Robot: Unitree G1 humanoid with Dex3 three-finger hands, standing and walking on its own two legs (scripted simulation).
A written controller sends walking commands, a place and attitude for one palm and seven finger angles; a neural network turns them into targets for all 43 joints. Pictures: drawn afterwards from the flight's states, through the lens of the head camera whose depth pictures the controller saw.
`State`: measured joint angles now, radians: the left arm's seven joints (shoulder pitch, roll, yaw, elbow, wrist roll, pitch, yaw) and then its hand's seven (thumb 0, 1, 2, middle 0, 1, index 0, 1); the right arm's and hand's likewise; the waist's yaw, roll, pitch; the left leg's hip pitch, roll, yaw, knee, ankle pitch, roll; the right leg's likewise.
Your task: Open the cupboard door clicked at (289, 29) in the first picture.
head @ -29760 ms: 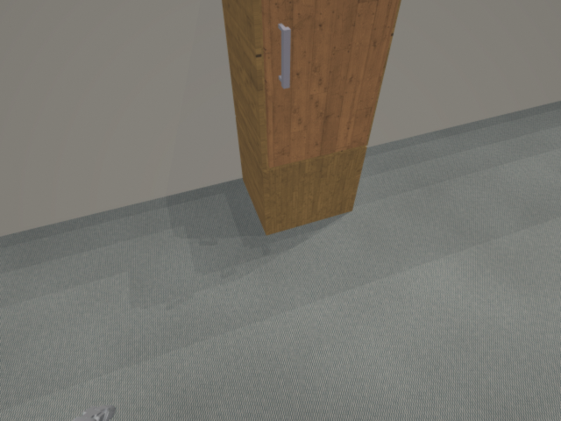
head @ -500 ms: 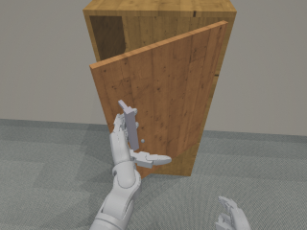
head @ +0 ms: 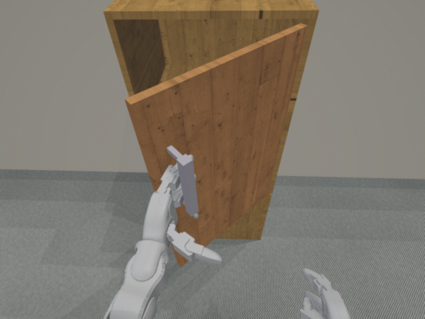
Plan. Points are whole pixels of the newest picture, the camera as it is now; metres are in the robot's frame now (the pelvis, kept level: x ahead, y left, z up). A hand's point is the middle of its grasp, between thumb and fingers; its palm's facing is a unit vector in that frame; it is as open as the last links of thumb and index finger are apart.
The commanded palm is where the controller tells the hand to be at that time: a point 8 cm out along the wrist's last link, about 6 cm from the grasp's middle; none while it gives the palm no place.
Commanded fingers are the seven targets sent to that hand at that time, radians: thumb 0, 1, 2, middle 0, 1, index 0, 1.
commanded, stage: slide the hand sideways off the handle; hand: left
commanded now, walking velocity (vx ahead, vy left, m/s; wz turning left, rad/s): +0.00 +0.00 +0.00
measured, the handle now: (183, 182) +0.34 +0.08 +0.09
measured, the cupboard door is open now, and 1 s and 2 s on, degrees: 44 42 42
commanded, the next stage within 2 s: draw the hand back to the body in 0.74 s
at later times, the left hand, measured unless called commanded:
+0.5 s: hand (161, 239) +0.24 +0.10 +0.08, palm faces -0.05 -1.00 -0.04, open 15.9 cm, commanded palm +0.20 +0.18 +0.09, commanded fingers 0.00 -0.50 0.30 -0.15 -0.30 -0.15 -0.30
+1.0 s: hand (126, 248) +0.21 +0.15 +0.09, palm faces -0.03 -1.00 -0.04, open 16.3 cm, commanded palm +0.18 +0.21 +0.10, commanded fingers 0.00 -0.50 0.30 -0.15 -0.30 -0.15 -0.30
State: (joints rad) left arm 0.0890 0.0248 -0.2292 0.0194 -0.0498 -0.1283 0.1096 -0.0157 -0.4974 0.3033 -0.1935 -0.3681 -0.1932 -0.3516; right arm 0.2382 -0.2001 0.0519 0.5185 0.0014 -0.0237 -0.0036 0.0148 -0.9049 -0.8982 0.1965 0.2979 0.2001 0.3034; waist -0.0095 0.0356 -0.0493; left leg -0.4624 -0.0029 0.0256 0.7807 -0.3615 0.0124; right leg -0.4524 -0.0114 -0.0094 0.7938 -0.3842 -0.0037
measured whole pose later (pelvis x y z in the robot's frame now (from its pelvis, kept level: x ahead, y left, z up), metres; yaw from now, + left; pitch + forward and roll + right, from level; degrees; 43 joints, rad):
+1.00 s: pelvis +0.01 +0.00 -0.01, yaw +1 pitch +5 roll -1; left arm 0.47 0.20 0.04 -0.29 -0.23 -0.18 -0.18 -0.02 -0.50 0.30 -0.15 -0.30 -0.16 -0.30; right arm 0.25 -0.22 0.04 0.48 0.03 -0.16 -0.06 0.02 -0.90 -0.90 0.20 0.30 0.20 0.30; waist 0.01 0.05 -0.09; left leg -0.56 0.01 -0.02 0.90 -0.43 0.01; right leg -0.52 0.00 -0.05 0.87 -0.44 -0.01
